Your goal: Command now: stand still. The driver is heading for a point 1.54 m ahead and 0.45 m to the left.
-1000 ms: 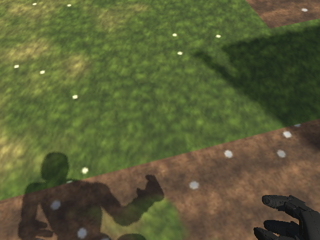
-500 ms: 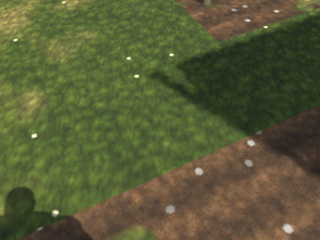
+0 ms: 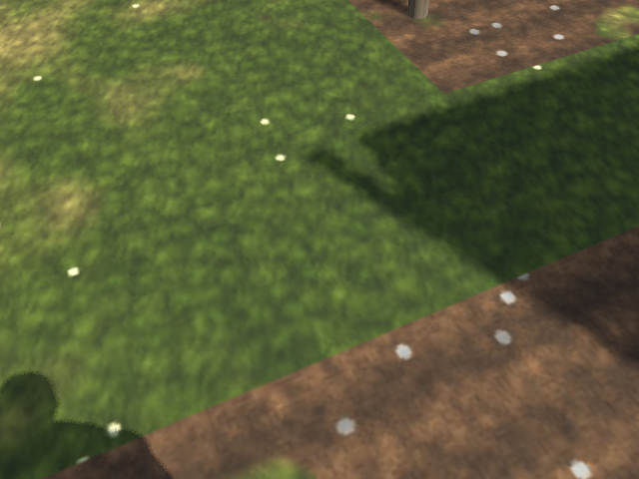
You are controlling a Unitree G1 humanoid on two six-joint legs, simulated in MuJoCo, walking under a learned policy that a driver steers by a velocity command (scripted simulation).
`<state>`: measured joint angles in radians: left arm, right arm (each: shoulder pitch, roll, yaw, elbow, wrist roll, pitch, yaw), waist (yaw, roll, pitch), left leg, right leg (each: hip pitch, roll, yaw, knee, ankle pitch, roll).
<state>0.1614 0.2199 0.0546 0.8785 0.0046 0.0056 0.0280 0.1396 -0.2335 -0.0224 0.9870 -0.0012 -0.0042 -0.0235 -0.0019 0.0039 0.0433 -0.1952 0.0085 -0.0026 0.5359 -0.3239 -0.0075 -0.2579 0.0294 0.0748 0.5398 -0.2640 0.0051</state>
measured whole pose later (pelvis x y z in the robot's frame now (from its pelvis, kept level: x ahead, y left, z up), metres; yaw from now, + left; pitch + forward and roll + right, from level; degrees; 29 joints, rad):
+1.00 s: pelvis +0.09 -0.05 +0.00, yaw +1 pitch +2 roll -1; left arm 0.23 0.23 0.06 1.01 0.04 -0.09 -0.01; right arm 0.32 -0.27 -0.06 1.01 -0.03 -0.05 0.01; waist 0.02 0.05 -0.02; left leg -0.33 0.03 -0.08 0.97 -0.41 0.11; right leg -0.29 0.00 -0.10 0.57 -0.31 -0.03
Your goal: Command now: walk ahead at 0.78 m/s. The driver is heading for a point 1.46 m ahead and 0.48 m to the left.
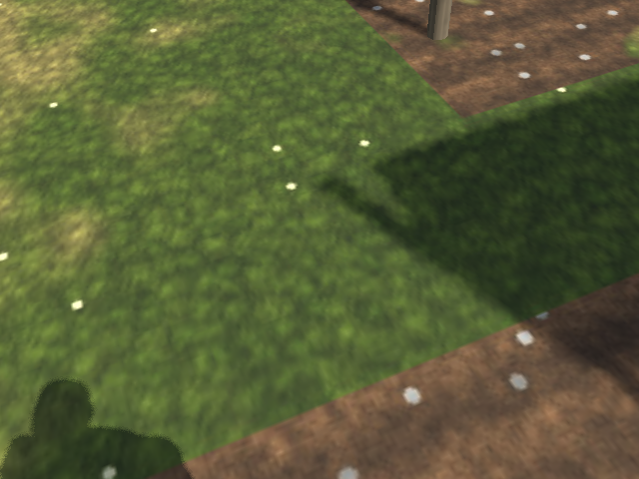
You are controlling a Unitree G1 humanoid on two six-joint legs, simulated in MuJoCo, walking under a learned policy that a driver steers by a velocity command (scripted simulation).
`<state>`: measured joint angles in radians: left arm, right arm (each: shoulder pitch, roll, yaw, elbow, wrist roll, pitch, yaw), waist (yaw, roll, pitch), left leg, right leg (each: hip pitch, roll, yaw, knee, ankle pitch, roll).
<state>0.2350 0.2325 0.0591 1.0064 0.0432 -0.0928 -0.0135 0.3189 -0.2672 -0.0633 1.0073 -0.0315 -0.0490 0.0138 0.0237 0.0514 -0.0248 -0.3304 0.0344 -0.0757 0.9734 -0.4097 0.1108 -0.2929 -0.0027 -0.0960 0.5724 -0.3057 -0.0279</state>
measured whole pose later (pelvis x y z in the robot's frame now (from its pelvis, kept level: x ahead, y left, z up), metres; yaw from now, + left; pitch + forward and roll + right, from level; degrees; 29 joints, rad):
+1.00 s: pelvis +0.83 +0.03 +0.00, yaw +15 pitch +1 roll -1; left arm 0.17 0.26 0.05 0.84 0.05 -0.10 0.00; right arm 0.32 -0.29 -0.07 0.89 0.00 -0.06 0.01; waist -0.03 0.03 0.04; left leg -0.40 0.02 -0.03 1.28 -0.27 0.13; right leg -0.32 -0.02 -0.16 0.51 -0.21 -0.03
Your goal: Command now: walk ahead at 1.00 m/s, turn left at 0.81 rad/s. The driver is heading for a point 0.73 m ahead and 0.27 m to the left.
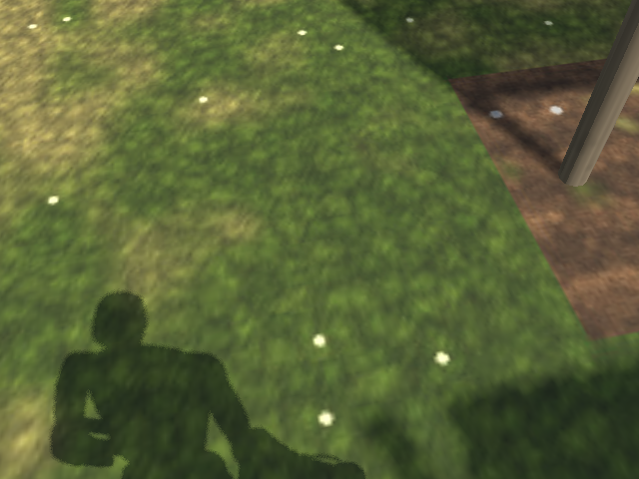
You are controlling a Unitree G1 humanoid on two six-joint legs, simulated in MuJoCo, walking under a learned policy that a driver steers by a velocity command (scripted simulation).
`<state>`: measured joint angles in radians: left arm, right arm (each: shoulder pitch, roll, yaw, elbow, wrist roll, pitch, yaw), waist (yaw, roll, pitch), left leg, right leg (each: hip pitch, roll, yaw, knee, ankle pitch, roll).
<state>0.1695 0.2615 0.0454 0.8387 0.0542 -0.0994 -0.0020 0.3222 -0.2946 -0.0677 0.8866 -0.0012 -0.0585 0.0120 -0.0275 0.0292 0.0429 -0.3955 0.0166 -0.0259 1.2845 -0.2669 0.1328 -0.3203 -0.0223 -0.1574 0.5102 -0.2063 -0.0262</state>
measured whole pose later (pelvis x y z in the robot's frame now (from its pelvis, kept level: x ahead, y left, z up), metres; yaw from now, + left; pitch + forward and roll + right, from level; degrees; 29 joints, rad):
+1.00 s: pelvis +0.80 +0.20 +0.01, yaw +44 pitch +1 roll -2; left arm 0.25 0.29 0.04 0.78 0.00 -0.09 -0.02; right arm 0.08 -0.32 -0.05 0.66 0.02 -0.01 -0.01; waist 0.06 0.03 0.11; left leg -0.61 0.02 -0.08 0.97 -0.32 -0.04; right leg -0.25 0.02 -0.10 0.36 -0.13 -0.04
